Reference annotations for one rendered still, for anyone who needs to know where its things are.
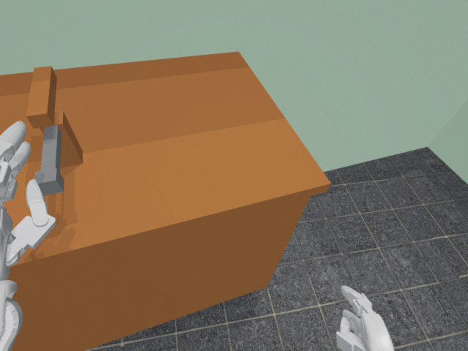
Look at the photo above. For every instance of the counter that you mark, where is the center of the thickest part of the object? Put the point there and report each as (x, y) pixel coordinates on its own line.
(183, 184)

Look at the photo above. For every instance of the right robot hand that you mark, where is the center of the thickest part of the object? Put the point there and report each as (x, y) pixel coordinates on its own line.
(370, 332)

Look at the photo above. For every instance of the left robot hand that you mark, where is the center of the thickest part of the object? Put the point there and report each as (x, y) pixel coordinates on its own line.
(29, 233)

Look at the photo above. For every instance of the tap lever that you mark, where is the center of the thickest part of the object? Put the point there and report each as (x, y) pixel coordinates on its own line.
(49, 178)

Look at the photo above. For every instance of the left robot forearm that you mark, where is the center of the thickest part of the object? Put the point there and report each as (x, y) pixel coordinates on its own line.
(11, 315)

